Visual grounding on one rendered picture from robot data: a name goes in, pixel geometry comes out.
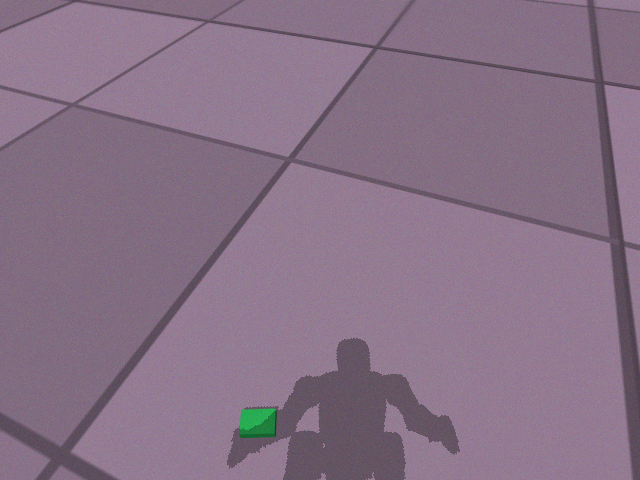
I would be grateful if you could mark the small box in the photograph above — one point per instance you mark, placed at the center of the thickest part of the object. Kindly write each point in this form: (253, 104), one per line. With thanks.
(257, 423)

